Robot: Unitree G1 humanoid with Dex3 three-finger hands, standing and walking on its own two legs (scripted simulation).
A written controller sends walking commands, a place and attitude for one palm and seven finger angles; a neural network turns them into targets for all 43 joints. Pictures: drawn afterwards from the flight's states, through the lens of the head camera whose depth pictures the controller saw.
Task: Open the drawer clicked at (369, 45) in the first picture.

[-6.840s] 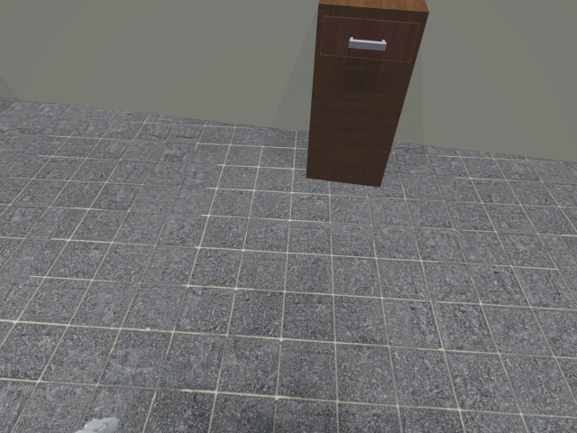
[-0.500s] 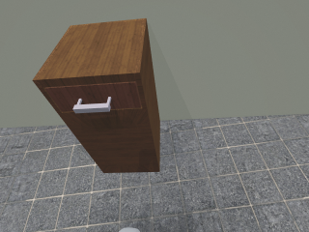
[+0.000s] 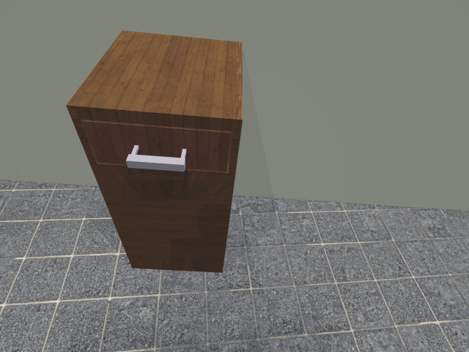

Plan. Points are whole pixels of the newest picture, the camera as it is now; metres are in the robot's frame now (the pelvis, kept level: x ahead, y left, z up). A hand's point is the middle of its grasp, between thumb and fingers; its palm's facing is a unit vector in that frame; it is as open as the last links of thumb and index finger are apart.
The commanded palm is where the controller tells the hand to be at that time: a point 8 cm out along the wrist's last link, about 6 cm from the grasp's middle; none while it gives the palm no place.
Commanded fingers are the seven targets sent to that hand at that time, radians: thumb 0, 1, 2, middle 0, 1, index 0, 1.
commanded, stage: come to a stop and stand still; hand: left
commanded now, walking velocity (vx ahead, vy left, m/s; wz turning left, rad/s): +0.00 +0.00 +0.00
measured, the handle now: (158, 156) +0.56 +0.23 -0.04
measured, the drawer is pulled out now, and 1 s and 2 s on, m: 0.00 0.00 0.00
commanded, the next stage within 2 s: look again from close up in 0.50 s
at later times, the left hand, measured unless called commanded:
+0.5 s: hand out of the picture +0.11 +0.16 -0.18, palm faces +0.06 -0.97 -0.21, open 7.2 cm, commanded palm none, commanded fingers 0.00 0.90 0.90 -0.20 -0.30 -0.20 -0.30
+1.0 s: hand out of the picture -0.01 +0.19 -0.18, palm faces +0.02 -0.97 -0.23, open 7.4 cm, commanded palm none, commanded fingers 0.00 0.90 0.90 -0.20 -0.30 -0.20 -0.30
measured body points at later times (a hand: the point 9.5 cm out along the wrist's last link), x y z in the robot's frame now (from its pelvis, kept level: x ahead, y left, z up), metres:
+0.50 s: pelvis +0.04 -0.02 -0.01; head +0.06 -0.03 +0.44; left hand +0.11 +0.21 -0.16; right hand +0.05 -0.24 -0.18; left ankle -0.02 +0.11 -0.75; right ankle +0.02 -0.12 -0.75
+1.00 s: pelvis -0.01 +0.01 -0.01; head -0.01 -0.01 +0.44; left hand -0.01 +0.24 -0.16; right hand +0.04 -0.23 -0.17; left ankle +0.00 +0.11 -0.75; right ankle +0.02 -0.12 -0.75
